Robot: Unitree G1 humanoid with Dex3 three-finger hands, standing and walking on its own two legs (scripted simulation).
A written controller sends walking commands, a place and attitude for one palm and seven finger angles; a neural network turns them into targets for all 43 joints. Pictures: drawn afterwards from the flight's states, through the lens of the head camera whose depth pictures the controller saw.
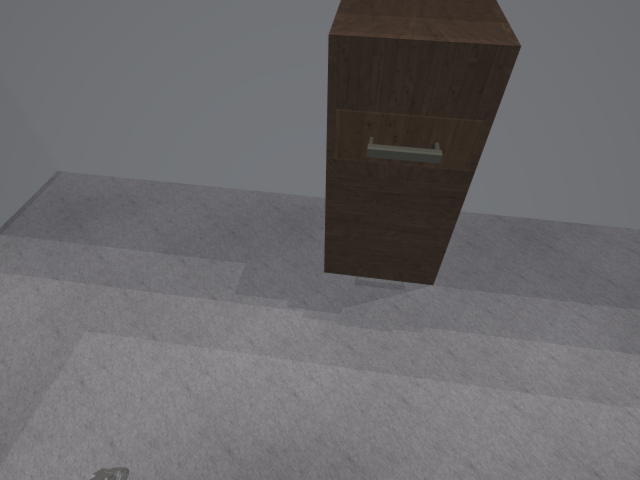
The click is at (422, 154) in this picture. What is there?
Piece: drawer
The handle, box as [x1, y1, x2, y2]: [367, 137, 442, 162]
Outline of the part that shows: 370,137 367,148 367,156 440,162 442,155 437,142 435,142 434,149 424,149 373,144 372,137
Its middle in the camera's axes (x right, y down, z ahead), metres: +0.23 -0.25 +1.06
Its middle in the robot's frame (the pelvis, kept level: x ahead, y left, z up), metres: +0.96 -0.17 -0.13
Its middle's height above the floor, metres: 0.64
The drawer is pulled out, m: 0.00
